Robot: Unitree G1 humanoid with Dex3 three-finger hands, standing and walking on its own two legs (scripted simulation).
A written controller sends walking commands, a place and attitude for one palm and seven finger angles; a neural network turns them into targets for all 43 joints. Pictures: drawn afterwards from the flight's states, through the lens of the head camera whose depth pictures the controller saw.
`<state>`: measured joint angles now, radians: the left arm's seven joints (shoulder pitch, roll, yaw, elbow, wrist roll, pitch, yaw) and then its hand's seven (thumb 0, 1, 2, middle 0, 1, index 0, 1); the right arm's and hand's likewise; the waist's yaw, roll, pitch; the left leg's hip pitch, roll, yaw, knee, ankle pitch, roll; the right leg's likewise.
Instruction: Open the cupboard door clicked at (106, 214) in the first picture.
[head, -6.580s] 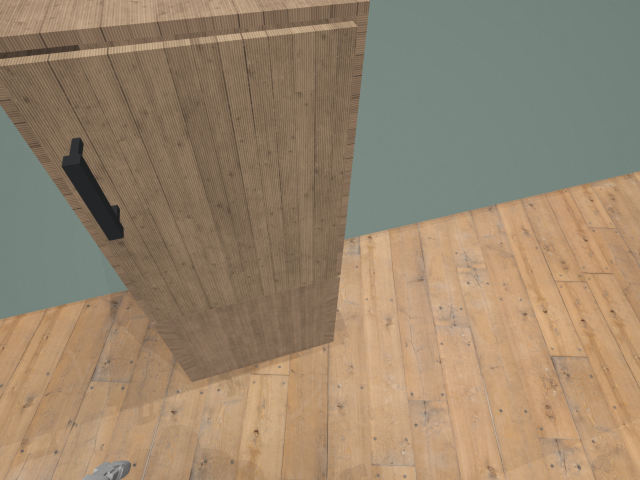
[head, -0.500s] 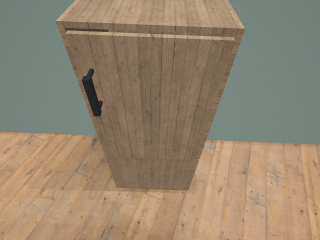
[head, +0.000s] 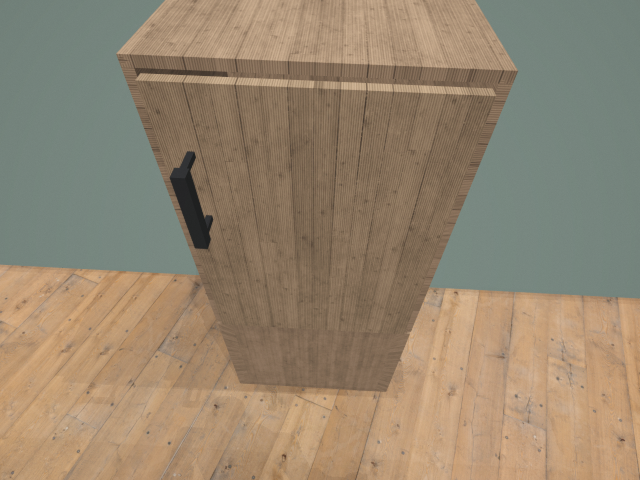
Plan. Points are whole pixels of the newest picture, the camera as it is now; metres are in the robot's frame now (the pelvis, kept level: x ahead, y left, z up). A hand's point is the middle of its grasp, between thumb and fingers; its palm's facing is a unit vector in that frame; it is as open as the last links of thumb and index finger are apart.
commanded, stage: come to a stop and stand still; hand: left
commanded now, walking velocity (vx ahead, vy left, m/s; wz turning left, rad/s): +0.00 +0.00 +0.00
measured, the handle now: (196, 202) +0.46 +0.22 +0.08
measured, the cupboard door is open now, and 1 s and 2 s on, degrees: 0 0 0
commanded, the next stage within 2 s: look again from close up in 0.06 s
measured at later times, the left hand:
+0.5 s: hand out of the picture +0.03 +0.19 -0.17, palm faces +0.01 -0.97 -0.23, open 7.3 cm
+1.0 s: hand out of the picture +0.00 +0.18 -0.18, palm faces +0.03 -0.97 -0.23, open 7.3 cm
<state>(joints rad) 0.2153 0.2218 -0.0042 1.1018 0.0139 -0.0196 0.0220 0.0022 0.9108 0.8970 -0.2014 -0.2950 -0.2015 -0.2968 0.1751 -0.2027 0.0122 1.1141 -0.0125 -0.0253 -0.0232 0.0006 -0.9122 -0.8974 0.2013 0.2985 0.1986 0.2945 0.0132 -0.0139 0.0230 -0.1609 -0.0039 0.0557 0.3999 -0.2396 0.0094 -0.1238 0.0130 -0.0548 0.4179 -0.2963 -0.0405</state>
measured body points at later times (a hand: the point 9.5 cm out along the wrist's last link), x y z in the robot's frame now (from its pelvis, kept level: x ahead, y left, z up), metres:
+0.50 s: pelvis +0.00 +0.00 +0.00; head +0.02 +0.00 +0.45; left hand +0.03 +0.24 -0.15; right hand +0.04 -0.24 -0.15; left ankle -0.02 +0.11 -0.74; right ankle -0.05 -0.09 -0.74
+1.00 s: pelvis -0.02 +0.00 +0.00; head +0.00 +0.00 +0.45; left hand +0.00 +0.23 -0.16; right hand +0.02 -0.23 -0.16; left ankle -0.02 +0.11 -0.74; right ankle -0.05 -0.09 -0.74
